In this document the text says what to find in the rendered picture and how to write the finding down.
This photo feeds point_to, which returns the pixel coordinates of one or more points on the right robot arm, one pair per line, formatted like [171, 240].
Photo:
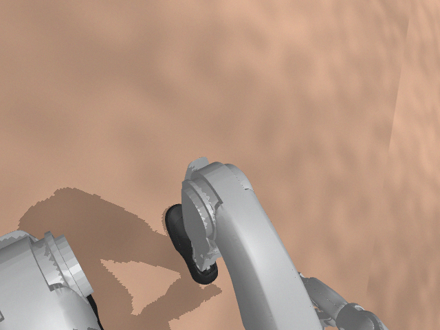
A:
[353, 317]

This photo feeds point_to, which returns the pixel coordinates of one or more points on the right robot foot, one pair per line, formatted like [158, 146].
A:
[175, 227]

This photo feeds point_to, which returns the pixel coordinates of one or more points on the left robot foot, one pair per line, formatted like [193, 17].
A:
[94, 307]

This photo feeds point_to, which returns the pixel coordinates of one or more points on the right robot hand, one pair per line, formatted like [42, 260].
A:
[328, 301]

